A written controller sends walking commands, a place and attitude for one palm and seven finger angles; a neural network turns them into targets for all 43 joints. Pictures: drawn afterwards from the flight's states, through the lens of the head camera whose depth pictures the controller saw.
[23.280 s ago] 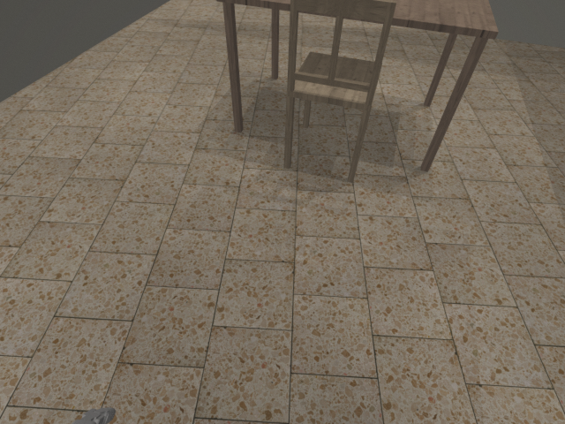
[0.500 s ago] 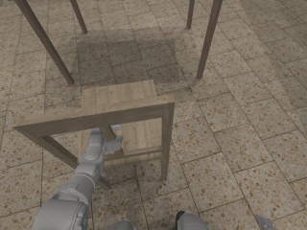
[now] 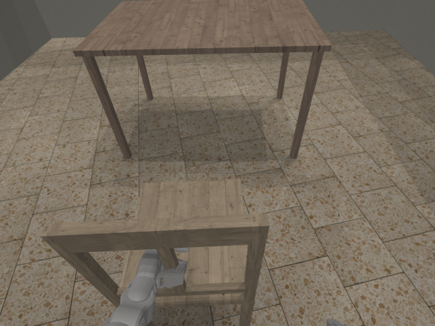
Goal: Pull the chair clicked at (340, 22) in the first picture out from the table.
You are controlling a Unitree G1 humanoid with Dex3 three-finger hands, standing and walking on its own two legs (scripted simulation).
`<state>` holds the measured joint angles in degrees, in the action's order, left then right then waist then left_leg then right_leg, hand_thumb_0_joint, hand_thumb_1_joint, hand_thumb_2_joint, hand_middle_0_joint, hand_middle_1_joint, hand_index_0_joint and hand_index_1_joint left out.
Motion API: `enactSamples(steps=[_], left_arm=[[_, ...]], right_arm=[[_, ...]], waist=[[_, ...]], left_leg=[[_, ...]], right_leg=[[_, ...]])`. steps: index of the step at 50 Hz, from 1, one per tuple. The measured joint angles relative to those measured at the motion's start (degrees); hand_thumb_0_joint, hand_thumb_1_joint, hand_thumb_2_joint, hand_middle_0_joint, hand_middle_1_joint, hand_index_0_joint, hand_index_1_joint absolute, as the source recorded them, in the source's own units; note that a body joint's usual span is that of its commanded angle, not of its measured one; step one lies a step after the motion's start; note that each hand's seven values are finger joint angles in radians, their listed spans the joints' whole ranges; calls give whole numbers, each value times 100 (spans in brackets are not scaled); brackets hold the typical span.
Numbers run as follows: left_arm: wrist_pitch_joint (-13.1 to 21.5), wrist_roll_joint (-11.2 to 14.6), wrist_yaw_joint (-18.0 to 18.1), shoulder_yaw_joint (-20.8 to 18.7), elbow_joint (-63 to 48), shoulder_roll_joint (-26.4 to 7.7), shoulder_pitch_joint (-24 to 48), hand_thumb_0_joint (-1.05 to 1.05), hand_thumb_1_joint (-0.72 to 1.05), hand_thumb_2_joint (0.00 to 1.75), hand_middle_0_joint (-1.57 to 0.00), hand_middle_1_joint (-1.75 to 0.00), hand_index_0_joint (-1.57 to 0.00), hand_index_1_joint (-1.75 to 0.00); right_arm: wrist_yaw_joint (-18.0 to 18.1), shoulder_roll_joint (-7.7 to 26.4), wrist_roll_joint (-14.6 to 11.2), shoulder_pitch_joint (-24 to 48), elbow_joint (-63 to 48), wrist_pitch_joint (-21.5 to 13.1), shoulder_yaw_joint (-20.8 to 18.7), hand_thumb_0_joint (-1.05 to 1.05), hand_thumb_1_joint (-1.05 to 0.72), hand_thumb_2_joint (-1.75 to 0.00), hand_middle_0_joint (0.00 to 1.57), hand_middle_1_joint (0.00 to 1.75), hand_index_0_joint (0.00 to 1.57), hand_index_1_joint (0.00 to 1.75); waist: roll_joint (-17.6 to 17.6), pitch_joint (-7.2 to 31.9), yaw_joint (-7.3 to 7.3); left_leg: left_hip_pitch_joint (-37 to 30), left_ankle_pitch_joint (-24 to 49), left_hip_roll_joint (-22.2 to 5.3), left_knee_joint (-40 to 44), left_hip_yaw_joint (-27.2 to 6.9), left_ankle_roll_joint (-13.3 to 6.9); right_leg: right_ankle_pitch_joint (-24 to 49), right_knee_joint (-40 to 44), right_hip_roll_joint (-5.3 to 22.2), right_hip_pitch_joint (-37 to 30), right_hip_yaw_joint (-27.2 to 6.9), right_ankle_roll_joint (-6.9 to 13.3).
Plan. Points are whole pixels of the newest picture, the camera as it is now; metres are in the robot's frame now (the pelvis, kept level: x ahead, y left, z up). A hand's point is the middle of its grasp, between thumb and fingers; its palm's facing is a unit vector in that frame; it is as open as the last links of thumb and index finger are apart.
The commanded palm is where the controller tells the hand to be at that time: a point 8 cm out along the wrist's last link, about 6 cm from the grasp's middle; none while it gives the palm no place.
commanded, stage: stop walking, hand still on the chair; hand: left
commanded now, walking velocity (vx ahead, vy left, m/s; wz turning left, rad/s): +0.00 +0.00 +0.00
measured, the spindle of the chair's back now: (173, 269) +0.27 +0.12 -0.10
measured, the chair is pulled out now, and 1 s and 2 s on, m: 0.79 0.80 0.80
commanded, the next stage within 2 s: open the thumb and straighten the fingers in 0.34 s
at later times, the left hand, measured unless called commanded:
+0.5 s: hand (177, 274) +0.24 +0.10 -0.07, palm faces -0.04 -0.99 -0.13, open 5.8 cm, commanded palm +0.22 +0.16 -0.05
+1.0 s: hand (176, 269) +0.25 +0.10 -0.07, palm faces -0.05 -0.99 -0.11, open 15.2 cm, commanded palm +0.24 +0.17 -0.05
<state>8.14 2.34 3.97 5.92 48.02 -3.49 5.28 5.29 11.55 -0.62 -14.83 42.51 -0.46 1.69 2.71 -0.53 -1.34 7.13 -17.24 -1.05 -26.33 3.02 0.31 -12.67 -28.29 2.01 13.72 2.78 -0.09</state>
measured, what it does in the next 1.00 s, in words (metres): stands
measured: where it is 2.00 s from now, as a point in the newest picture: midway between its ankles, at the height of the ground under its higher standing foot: outside the picture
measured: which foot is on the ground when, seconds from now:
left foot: down 0.00-1.00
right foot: down 0.00-1.00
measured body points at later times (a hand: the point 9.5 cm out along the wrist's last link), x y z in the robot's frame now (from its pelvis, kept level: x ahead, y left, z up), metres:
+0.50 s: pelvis +0.00 +0.00 +0.00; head +0.01 -0.02 +0.45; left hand +0.24 +0.16 -0.06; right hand +0.12 -0.24 -0.12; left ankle -0.03 +0.12 -0.74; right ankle +0.03 -0.12 -0.74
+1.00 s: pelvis +0.01 +0.00 -0.03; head +0.04 -0.02 +0.42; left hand +0.25 +0.16 -0.06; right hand +0.16 -0.24 -0.13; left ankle -0.03 +0.12 -0.74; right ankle +0.03 -0.12 -0.74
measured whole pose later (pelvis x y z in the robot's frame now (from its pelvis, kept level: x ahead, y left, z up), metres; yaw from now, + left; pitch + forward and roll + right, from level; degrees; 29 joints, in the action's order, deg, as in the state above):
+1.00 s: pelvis +0.01 +0.00 -0.03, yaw +2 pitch +8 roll +1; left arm -4.8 3.5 2.4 6.3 18.6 -6.2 -5.4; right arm 2.9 14.1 -2.1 -13.3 33.9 -4.9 0.7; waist 2.4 4.8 -2.1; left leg 25.9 -24.2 -0.8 -42.1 1.2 0.5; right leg -19.5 -42.9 3.2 31.4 4.0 0.1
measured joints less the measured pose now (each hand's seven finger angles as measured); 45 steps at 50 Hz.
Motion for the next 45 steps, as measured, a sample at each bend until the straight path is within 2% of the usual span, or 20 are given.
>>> enactSamples(steps=[11,22,28,32,37,41,45], left_arm=[[-15,-56,91,70,-437,-139,-224,8,60,81,-31,-124,-50,-145],[-32,5,130,66,-626,-133,-324,8,60,82,-30,-125,-50,-145],[-225,171,-2,-23,-1220,-269,-518,7,58,78,-34,-130,-50,-145],[-323,106,-79,-7,-1704,-374,-600,4,41,68,-41,-137,-50,-145],[-680,105,-86,-50,-2029,-373,-619,2,2,48,-45,-137,-49,-141],[-940,179,-65,-96,-2255,-361,-667,1,-25,35,-42,-126,-44,-127],[-1096,194,-112,-28,-2590,-314,-842,0,-40,27,-36,-105,-36,-106]], right_arm=[[42,167,-12,194,-221,-21,-89,1,-90,-90,20,30,20,30],[84,94,-38,174,-228,67,-41,1,-90,-90,20,30,20,30],[-200,43,-218,190,-275,-82,-35,1,-90,-90,20,30,20,30],[-308,139,-209,187,-424,-250,-103,1,-90,-90,20,30,20,30],[-338,297,-198,224,-575,-313,-160,1,-90,-90,20,30,20,30],[-293,324,-190,207,-670,-361,-165,1,-90,-90,20,30,20,30],[-269,300,-175,167,-756,-421,-148,1,-90,-90,20,30,20,30]], waist=[[-154,-67,12],[-107,-118,8],[-244,57,-143],[-233,146,-149],[-98,255,-140],[-36,352,-116],[-12,456,-89]], left_leg=[[39,133,-5,161,60,2],[58,168,-27,238,43,24],[618,16,-18,-206,-70,40],[1042,-152,-34,-605,-92,43],[1418,-322,-8,-972,-93,19],[1606,-432,15,-1171,-107,10],[1746,-550,24,-1355,-135,12]], right_leg=[[176,197,-21,45,-55,-1],[209,285,-44,53,-35,16],[26,-134,1,559,67,40],[-99,-460,4,947,79,53],[-259,-817,46,1321,65,27],[-388,-1042,81,1514,69,14],[-520,-1238,102,1651,89,13]])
